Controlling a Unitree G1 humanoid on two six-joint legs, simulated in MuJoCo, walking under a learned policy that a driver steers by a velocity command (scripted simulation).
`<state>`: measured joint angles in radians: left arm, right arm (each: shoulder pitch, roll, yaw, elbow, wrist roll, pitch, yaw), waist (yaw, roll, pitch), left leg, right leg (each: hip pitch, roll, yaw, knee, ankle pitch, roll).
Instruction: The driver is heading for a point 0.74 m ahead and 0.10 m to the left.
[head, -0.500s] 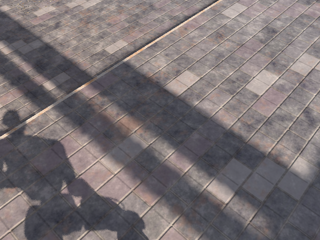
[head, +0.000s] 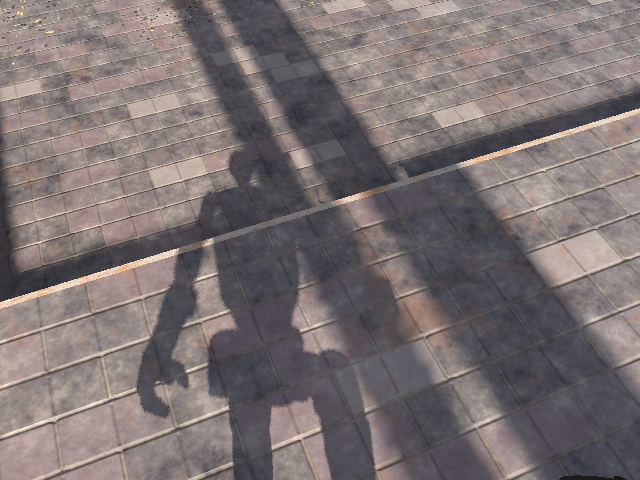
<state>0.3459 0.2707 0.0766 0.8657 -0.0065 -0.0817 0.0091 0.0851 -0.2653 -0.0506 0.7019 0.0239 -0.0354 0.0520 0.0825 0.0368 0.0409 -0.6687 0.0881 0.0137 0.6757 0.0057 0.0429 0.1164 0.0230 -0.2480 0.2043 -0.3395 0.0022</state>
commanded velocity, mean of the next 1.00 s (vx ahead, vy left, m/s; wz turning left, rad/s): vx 0.48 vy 0.00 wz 0.36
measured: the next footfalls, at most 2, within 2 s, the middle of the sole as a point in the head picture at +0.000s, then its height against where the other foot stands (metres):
left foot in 0.10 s outside the picture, level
right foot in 0.56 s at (376, 443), level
